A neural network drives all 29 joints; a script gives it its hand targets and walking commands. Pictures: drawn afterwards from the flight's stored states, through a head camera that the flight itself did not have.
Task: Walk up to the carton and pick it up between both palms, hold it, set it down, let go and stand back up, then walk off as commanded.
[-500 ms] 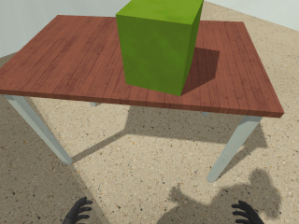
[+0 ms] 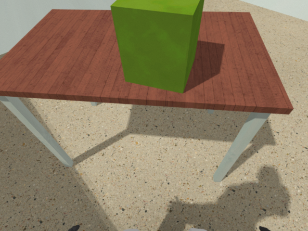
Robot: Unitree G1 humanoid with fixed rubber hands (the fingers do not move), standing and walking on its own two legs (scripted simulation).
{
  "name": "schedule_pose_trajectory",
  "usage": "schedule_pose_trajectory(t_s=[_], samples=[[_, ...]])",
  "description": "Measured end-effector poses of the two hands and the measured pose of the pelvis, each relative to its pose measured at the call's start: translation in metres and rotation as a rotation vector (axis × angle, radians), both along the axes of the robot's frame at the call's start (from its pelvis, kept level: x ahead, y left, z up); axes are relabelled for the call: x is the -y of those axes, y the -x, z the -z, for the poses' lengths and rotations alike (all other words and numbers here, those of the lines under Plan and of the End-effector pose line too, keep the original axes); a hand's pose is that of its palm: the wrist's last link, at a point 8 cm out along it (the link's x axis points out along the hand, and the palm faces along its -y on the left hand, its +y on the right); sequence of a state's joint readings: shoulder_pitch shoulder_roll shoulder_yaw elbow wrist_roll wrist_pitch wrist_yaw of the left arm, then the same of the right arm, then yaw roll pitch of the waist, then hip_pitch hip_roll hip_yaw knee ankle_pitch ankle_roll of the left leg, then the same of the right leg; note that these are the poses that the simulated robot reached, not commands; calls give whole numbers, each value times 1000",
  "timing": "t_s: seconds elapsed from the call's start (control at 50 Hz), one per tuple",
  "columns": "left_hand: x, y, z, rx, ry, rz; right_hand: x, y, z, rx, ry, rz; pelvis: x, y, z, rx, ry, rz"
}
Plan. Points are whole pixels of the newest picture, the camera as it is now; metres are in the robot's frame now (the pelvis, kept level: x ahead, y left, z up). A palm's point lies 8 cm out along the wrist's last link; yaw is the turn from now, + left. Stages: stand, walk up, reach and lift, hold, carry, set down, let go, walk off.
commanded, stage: stand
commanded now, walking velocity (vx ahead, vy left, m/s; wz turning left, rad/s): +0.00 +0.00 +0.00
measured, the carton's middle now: (161, 38) +0.66 +0.01 +0.15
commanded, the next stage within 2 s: walk up in 1.00 s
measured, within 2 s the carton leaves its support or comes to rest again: neither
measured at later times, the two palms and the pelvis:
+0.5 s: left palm out of the picture +0.09 +0.27 -0.10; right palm out of the picture +0.07 -0.29 -0.10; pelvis +0.00 +0.00 +0.03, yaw +0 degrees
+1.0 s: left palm out of the picture +0.08 +0.27 -0.09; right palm out of the picture +0.06 -0.28 -0.09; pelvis -0.01 +0.00 +0.04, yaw +0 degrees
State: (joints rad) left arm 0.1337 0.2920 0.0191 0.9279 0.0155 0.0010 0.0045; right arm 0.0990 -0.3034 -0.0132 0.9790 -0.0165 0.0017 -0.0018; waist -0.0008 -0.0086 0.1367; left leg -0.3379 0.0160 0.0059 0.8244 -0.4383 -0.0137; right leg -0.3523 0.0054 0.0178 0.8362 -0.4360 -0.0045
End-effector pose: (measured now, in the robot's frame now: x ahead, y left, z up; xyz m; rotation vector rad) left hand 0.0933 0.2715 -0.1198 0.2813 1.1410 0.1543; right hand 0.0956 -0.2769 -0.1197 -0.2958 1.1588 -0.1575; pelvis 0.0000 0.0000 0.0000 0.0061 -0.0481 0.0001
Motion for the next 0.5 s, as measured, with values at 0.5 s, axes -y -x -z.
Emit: schedule_pose_trajectory(t_s=[0.5], samples=[[4, -1, -22, -50, -3, 6, 11, 31, -19, -97, 6, 53, 3, -1, -27, 18, -1, 4]])
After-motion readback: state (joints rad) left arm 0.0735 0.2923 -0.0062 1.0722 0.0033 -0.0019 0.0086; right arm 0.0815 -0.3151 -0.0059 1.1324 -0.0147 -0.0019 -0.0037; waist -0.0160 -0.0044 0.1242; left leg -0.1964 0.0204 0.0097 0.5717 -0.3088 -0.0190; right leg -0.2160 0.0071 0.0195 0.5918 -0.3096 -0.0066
